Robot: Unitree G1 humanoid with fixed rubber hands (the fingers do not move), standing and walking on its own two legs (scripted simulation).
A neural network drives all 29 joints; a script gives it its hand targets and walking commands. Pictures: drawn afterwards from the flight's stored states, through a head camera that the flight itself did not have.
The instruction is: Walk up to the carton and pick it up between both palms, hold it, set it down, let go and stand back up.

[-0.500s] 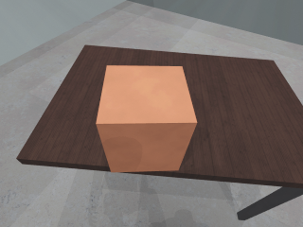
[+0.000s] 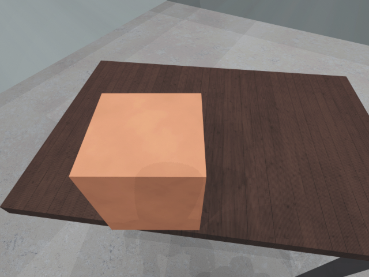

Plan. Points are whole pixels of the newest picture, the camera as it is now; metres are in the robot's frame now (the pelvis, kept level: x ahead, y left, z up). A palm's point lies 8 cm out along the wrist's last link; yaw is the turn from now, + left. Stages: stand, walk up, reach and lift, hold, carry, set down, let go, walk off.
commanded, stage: walk up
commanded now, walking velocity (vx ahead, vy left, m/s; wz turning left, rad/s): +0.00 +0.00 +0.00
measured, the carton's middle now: (153, 165) +0.33 +0.08 +0.05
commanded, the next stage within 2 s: stand in 0.26 s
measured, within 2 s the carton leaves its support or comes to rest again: neither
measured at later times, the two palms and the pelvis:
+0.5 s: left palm out of the picture -0.02 +0.22 -0.14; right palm out of the picture -0.04 -0.18 -0.15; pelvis +0.01 +0.01 +0.00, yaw -1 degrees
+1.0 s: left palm out of the picture -0.01 +0.23 -0.14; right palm out of the picture -0.04 -0.17 -0.15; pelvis +0.01 +0.03 +0.00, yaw -1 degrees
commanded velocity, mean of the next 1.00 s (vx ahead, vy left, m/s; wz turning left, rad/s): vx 0.00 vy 0.00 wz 0.00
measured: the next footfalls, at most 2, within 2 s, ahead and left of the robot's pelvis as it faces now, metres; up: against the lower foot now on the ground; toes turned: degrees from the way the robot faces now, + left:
none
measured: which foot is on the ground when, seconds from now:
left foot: down 0.00-1.00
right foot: down 0.00-1.00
